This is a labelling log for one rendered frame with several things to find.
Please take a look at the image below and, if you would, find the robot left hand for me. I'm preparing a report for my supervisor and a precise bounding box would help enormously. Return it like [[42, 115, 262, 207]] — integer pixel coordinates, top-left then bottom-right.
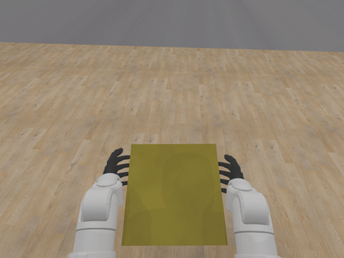
[[103, 148, 130, 186]]

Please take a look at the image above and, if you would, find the robot left forearm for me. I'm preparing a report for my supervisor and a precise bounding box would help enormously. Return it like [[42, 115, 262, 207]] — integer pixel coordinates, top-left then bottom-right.
[[68, 173, 123, 258]]

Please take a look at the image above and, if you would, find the carton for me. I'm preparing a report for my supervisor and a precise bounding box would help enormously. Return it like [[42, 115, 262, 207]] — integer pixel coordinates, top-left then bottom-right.
[[121, 144, 228, 246]]

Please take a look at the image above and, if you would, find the robot right forearm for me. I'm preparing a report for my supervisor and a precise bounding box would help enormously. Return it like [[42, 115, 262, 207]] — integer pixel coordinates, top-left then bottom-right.
[[225, 178, 282, 258]]

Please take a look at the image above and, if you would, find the robot right hand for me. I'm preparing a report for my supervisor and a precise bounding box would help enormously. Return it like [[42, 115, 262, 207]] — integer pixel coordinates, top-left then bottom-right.
[[218, 154, 244, 193]]

